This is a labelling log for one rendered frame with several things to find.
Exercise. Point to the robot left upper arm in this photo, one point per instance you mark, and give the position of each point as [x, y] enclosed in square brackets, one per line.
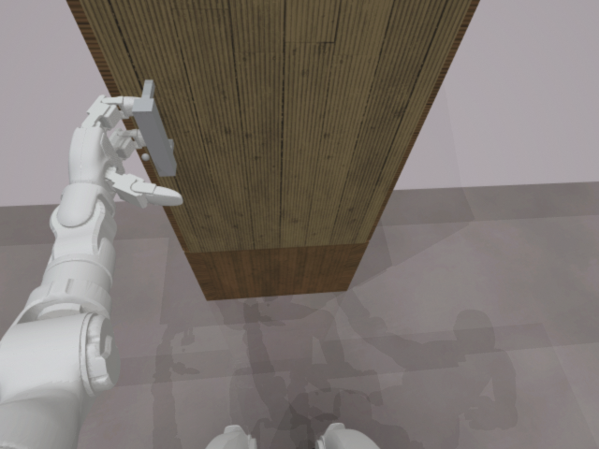
[51, 372]

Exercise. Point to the robot left hand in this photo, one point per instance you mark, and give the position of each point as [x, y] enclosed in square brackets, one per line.
[91, 154]

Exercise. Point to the cupboard door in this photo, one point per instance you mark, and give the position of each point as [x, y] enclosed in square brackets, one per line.
[289, 118]

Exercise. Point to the robot left shin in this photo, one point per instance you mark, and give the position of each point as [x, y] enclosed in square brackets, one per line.
[234, 428]

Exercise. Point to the handle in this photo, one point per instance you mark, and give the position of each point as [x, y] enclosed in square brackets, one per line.
[153, 132]

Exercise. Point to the robot right thigh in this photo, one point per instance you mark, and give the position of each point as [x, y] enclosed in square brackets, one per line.
[345, 439]

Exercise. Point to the robot left forearm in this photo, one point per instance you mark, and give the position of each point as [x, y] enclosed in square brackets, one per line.
[79, 275]

